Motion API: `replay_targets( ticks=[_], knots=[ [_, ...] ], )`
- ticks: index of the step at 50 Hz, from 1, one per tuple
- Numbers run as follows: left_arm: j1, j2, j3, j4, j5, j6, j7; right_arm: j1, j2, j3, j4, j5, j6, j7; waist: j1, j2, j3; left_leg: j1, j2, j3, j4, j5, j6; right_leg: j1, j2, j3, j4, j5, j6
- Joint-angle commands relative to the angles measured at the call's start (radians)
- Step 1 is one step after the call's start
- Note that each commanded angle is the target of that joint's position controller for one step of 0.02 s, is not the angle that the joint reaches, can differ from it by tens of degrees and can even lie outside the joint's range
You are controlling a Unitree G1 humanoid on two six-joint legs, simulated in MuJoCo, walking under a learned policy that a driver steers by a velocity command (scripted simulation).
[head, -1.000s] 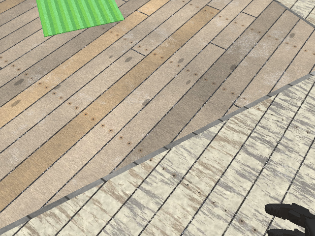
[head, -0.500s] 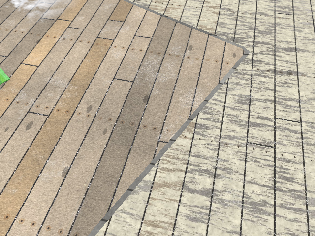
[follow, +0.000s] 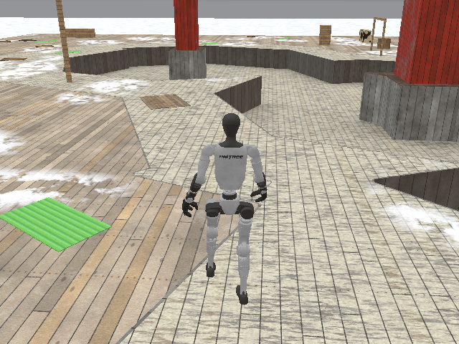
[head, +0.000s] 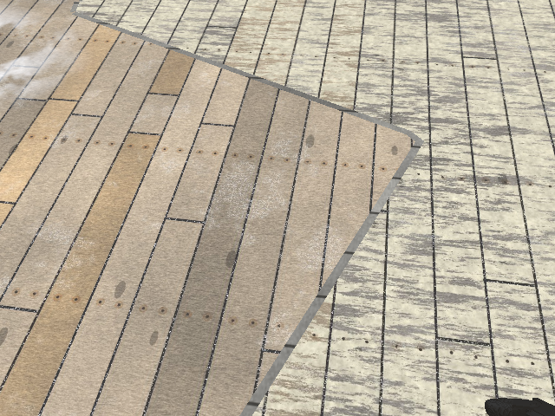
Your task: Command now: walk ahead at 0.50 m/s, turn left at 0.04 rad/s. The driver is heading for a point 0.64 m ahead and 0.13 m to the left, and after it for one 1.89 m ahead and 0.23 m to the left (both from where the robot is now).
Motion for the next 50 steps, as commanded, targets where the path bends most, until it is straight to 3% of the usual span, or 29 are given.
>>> replay_targets(
  ticks=[1, 2, 3, 4, 5, 6, 7, 8, 9, 10, 11, 14, 17, 21, 26, 28, 29, 30, 31, 32, 33, 34, 35, 36, 38, 40, 42, 47, 50],
  knots=[
    [0.054, 0.169, 0.047, -0.01, 0.002, 0.001, 0.007, -0.103, -0.106, -0.025, -0.1, 0.008, -0.023, 0.013, 0.009, -0.148, 0.026, -0.037, 0.003, 0.01, -0.022, -0.101, 0.058, 0.078, -0.336, 0.132, -0.029, 0.44, -0.127],
    [0.041, 0.172, 0.047, -0.009, 0.005, 0.003, 0.01, -0.074, -0.119, -0.03, -0.093, 0.008, -0.023, 0.014, -0.01, -0.147, 0.006, 0.006, -0.022, 0.037, -0.022, -0.152, 0.079, 0.101, -0.327, 0.11, 0.01, 0.601, -0.122],
    [0.018, 0.176, 0.047, -0.011, 0.004, 0.009, 0.012, 0.017, -0.139, -0.043, -0.07, 0.008, -0.024, 0.014, -0.064, -0.154, -0.049, 0.131, -0.055, 0.064, -0.051, -0.151, 0.108, 0.104, -0.3, 0.063, 0.115, 0.795, -0.104],
    [0.004, 0.162, 0.038, -0.02, 0.009, 0.014, 0.016, 0.158, -0.175, -0.061, -0.03, 0.004, -0.023, 0.011, -0.13, -0.126, -0.15, 0.337, -0.056, 0.05, -0.053, -0.092, 0.143, 0.056, -0.249, 0.007, 0.288, 0.871, -0.07],
    [0.024, 0.122, 0.02, -0.042, 0.033, 0.014, 0.023, 0.308, -0.233, -0.072, -0.01, -0.001, -0.019, 0.008, -0.171, 0.0, -0.286, 0.615, 0.11, -0.198, -0.048, -0.065, 0.212, -0.13, -0.184, -0.038, 0.579, 0.577, -0.03],
    [0.138, 0.047, 0.0, -0.058, 0.024, -0.004, 0.013, 0.339, -0.282, -0.086, 0.01, 0.005, -0.013, 0.018, -0.097, 0.281, -0.329, 0.901, 0.284, -0.676, -0.162, -0.276, 0.37, -0.543, -0.008, -0.066, 0.881, -0.173, 0.051],
    [0.075, 0.124, 0.005, -0.058, 0.01, -0.025, 0.005, 0.332, -0.188, -0.063, 0.003, 0.033, -0.01, 0.021, -0.141, 0.163, -0.278, 0.908, 0.277, -0.742, -0.233, -0.474, 0.343, -0.678, -0.058, 0.029, 0.961, -0.22, 0.046],
    [-0.036, 0.156, 0.015, -0.083, -0.012, -0.042, -0.005, 0.277, -0.152, -0.053, -0.012, 0.024, -0.004, 0.013, -0.153, 0.085, -0.144, 0.793, 0.246, -0.602, -0.249, -0.439, 0.305, -0.729, -0.1, 0.017, 0.951, -0.127, 0.04],
    [-0.096, 0.144, 0.01, -0.095, -0.003, -0.056, -0.005, 0.241, -0.152, -0.052, -0.026, 0.009, 0.003, 0.008, -0.142, -0.011, -0.087, 0.684, 0.206, -0.509, -0.259, -0.332, 0.285, -0.708, -0.132, -0.003, 0.904, -0.061, 0.038],
    [-0.124, 0.138, 0.015, -0.106, 0.019, -0.063, -0.005, 0.219, -0.141, -0.047, -0.033, 0.004, 0.008, 0.004, -0.121, -0.057, -0.043, 0.607, 0.174, -0.451, -0.277, -0.23, 0.282, -0.695, -0.153, -0.014, 0.834, -0.016, 0.047],
    [-0.115, 0.129, 0.016, -0.114, 0.029, -0.063, -0.005, 0.215, -0.141, -0.045, -0.038, -0.005, 0.007, -0.001, -0.095, -0.017, -0.054, 0.562, 0.156, -0.421, -0.285, -0.123, 0.283, -0.642, -0.171, -0.012, 0.787, 0.018, 0.056],
    [-0.097, 0.099, 0.012, -0.117, 0.032, -0.045, 0.0, 0.215, -0.144, -0.047, -0.04, 0.006, 0.012, -0.015, -0.068, 0.008, -0.058, 0.484, 0.121, -0.345, -0.317, -0.025, 0.3, -0.607, -0.176, -0.036, 0.675, 0.027, 0.099],
    [-0.2, 0.072, 0.001, -0.146, 0.03, -0.038, 0.005, 0.25, -0.174, -0.057, -0.023, 0.015, 0.021, -0.034, -0.095, 0.019, -0.015, 0.411, 0.079, -0.275, -0.324, 0.024, 0.276, -0.604, -0.157, -0.056, 0.474, 0.174, 0.137],
    [-0.337, 0.051, -0.006, -0.171, 0.019, -0.052, -0.007, 0.322, -0.175, -0.059, 0.006, 0.023, 0.038, -0.05, -0.146, 0.031, -0.019, 0.378, 0.037, -0.257, -0.292, -0.003, 0.218, -0.501, -0.099, -0.064, 0.252, 0.389, 0.138],
    [-0.405, 0.085, 0.009, -0.191, 0.005, -0.072, -0.025, 0.359, -0.168, -0.061, 0.023, 0.026, 0.06, -0.061, -0.145, 0.055, -0.007, 0.496, 0.083, -0.382, -0.194, -0.058, 0.199, -0.458, -0.076, -0.023, 0.125, 0.331, 0.1],
    [-0.315, 0.115, 0.024, -0.165, 0.005, -0.078, -0.022, 0.328, -0.167, -0.064, 0.016, 0.02, 0.065, -0.061, -0.094, 0.079, -0.03, 0.506, 0.089, -0.394, -0.128, 0.037, 0.178, -0.342, -0.08, -0.041, 0.096, 0.284, 0.064],
    [-0.219, 0.136, 0.037, -0.142, 0.014, -0.083, -0.016, 0.317, -0.142, -0.056, 0.009, 0.016, 0.064, -0.057, -0.045, 0.067, -0.098, 0.49, 0.047, -0.354, -0.021, 0.137, 0.155, -0.183, -0.096, -0.054, 0.065, 0.31, 0.027],
    [-0.072, 0.173, 0.048, -0.125, 0.031, -0.084, -0.009, 0.304, -0.102, -0.038, -0.01, 0.001, 0.06, -0.051, 0.022, 0.019, -0.235, 0.383, 0.004, -0.3, 0.205, 0.061, 0.128, 0.074, -0.224, 0.056, 0.119, 0.296, -0.042],
    [0.049, 0.252, 0.071, -0.089, 0.041, -0.072, -0.008, 0.452, -0.031, -0.015, -0.013, 0.017, 0.049, -0.05, -0.009, -0.239, -0.378, 0.042, -0.149, -0.17, 0.541, -0.357, 0.051, 0.435, -0.441, 0.455, 0.102, 0.173, -0.218],
    [0.075, 0.192, 0.062, -0.063, 0.007, -0.065, -0.019, 0.487, -0.081, -0.015, 0.001, 0.028, 0.041, -0.049, -0.01, -0.319, -0.354, -0.119, -0.118, -0.161, 0.693, -0.652, 0.039, 0.431, -0.515, 0.689, 0.006, -0.032, -0.255],
    [0.019, 0.12, 0.043, -0.071, -0.004, -0.062, -0.017, 0.381, -0.155, -0.034, -0.001, 0.032, 0.041, -0.047, 0.009, -0.188, -0.19, -0.176, -0.068, -0.172, 0.748, -0.575, 0.038, 0.292, -0.47, 0.573, -0.022, -0.11, -0.21],
    [-0.039, 0.099, 0.033, -0.076, 0.005, -0.055, -0.017, 0.289, -0.16, -0.036, -0.021, 0.022, 0.041, -0.046, 0.0, -0.107, -0.09, -0.166, -0.034, -0.132, 0.732, -0.5, 0.037, 0.157, -0.422, 0.438, -0.046, -0.049, -0.176],
    [-0.073, 0.086, 0.026, -0.069, 0.011, -0.051, -0.019, 0.232, -0.147, -0.037, -0.039, 0.009, 0.037, -0.044, -0.018, -0.081, -0.017, -0.159, -0.01, -0.111, 0.679, -0.454, 0.034, 0.045, -0.382, 0.351, -0.077, 0.051, -0.167],
    [-0.085, 0.075, 0.017, -0.063, 0.02, -0.051, -0.021, 0.214, -0.133, -0.038, -0.047, -0.002, 0.034, -0.04, -0.043, -0.09, 0.006, -0.121, 0.021, -0.092, 0.626, -0.42, 0.035, -0.028, -0.343, 0.294, -0.106, 0.131, -0.158],
    [-0.09, 0.08, 0.016, -0.051, 0.013, -0.051, -0.025, 0.232, -0.091, -0.027, -0.05, -0.001, 0.028, -0.032, -0.075, -0.143, -0.004, -0.061, 0.038, -0.056, 0.526, -0.413, 0.023, -0.096, -0.31, 0.238, -0.134, 0.253, -0.173],
    [-0.08, 0.109, 0.024, -0.043, -0.001, -0.049, -0.023, 0.18, -0.064, -0.015, -0.067, -0.015, 0.021, -0.031, -0.068, -0.129, -0.006, -0.036, 0.039, -0.022, 0.398, -0.368, 0.007, -0.136, -0.287, 0.186, -0.163, 0.301, -0.183],
    [-0.073, 0.152, 0.038, -0.035, -0.01, -0.041, -0.015, 0.106, -0.042, 0.001, -0.089, -0.017, 0.009, -0.023, -0.05, -0.13, 0.006, 0.028, 0.028, -0.009, 0.219, -0.252, -0.004, -0.185, -0.267, 0.136, -0.166, 0.325, -0.175],
    [0.033, 0.172, 0.044, 0.006, -0.023, -0.019, -0.005, -0.029, -0.082, -0.008, -0.124, 0.001, -0.008, -0.009, -0.014, -0.121, -0.007, 0.164, -0.03, -0.022, 0.012, -0.062, -0.016, -0.173, -0.27, 0.153, -0.118, 0.274, -0.128],
    [0.042, 0.171, 0.042, 0.014, -0.02, -0.006, 0.001, 0.009, -0.12, -0.027, -0.119, 0.006, -0.016, -0.012, -0.065, -0.135, -0.025, 0.303, -0.029, -0.024, -0.068, -0.102, 0.018, -0.164, -0.273, 0.194, -0.033, 0.22, -0.084]
  ],
)
Keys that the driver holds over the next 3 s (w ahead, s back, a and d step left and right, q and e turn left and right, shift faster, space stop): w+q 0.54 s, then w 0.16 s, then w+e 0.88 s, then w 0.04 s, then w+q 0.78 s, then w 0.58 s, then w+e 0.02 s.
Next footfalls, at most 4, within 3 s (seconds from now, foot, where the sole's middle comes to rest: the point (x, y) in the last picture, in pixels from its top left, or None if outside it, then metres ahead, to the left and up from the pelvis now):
0.08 left None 0.22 0.12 -0.78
0.60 right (323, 389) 0.54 -0.01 -0.78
1.04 left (205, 330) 0.68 0.30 -0.78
1.54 right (306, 241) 0.98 0.05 -0.78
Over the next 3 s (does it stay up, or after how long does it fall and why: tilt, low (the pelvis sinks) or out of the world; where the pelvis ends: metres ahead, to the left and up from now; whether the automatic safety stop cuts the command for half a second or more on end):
stays up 1.62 0.21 0.00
